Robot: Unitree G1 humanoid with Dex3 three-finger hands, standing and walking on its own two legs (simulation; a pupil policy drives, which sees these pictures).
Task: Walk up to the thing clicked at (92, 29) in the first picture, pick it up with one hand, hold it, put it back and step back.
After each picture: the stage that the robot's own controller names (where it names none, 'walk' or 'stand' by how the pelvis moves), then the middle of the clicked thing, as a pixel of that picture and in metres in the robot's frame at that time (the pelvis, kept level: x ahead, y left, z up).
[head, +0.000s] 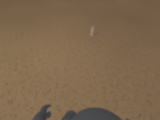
stand; (92, 31) +2.16 -0.01 -0.65
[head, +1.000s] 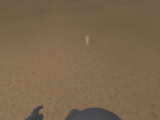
walk; (87, 40) +2.02 +0.24 -0.63
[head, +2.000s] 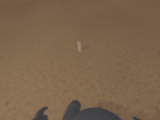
walk; (79, 46) +1.40 +0.35 -0.65
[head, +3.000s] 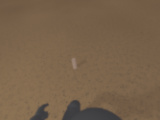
walk; (74, 63) +0.92 +0.33 -0.65
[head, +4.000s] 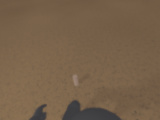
walk; (75, 80) +0.59 +0.25 -0.64
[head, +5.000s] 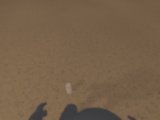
stand; (68, 88) +0.41 +0.24 -0.63
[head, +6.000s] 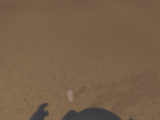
stand; (70, 96) +0.36 +0.22 -0.65
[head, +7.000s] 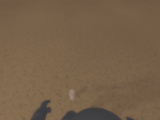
stand; (72, 95) +0.38 +0.18 -0.65
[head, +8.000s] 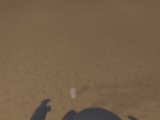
stand; (73, 93) +0.39 +0.18 -0.65
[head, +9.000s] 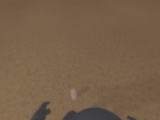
stand; (73, 94) +0.39 +0.18 -0.65
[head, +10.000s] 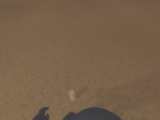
stand; (72, 95) +0.37 +0.20 -0.66
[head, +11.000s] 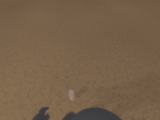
stand; (71, 95) +0.37 +0.20 -0.66
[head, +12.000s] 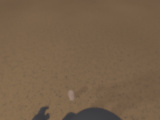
stand; (71, 95) +0.36 +0.21 -0.66
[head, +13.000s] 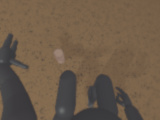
go down; (60, 57) +0.43 +0.24 -0.30
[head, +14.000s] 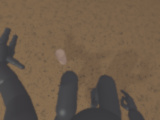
go down; (61, 58) +0.43 +0.25 -0.26
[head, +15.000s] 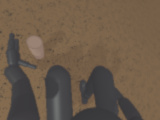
close in; (37, 49) +0.42 +0.29 -0.16
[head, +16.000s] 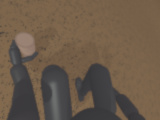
close; (27, 48) +0.42 +0.30 -0.16
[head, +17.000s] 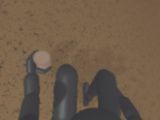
lift; (44, 62) +0.31 +0.29 -0.13
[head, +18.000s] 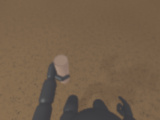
lift; (63, 71) +0.31 +0.18 +0.04
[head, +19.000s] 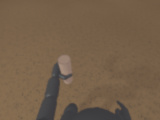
hold; (66, 71) +0.33 +0.16 +0.03
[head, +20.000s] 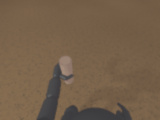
hold; (67, 71) +0.33 +0.16 +0.03
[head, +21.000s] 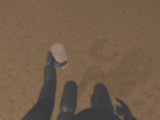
crouch; (61, 58) +0.41 +0.20 -0.04
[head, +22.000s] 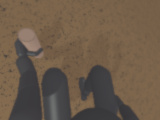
lower; (34, 46) +0.44 +0.28 -0.17
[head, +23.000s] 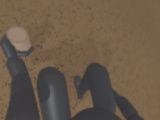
lower; (23, 45) +0.44 +0.30 -0.16
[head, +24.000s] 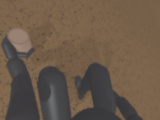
lower; (23, 46) +0.43 +0.30 -0.16
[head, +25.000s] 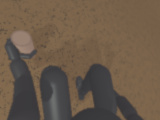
lower; (26, 47) +0.42 +0.30 -0.16
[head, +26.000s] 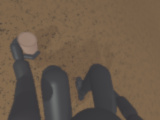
rest; (30, 48) +0.42 +0.29 -0.16
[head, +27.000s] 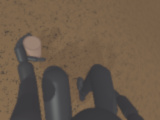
open; (34, 51) +0.41 +0.28 -0.17
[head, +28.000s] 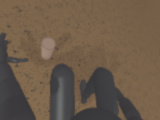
stand; (47, 50) +0.41 +0.26 -0.18
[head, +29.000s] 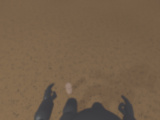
stand; (68, 88) +0.36 +0.19 -0.55
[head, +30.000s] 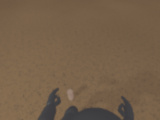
stand; (70, 95) +0.36 +0.20 -0.60
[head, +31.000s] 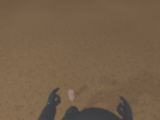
stand; (71, 95) +0.36 +0.18 -0.60
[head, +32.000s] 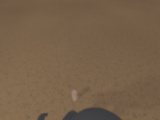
stand; (74, 95) +0.39 +0.18 -0.65
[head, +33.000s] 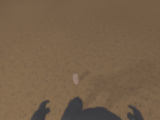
walk; (75, 79) +0.49 +0.19 -0.62
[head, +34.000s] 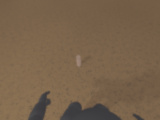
walk; (78, 61) +0.79 +0.20 -0.63
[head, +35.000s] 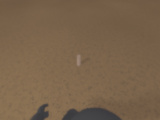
stand; (78, 60) +1.01 +0.22 -0.64
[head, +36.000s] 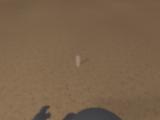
stand; (78, 61) +1.01 +0.23 -0.66
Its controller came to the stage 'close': yes
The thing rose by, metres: 0.67
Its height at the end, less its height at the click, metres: +0.00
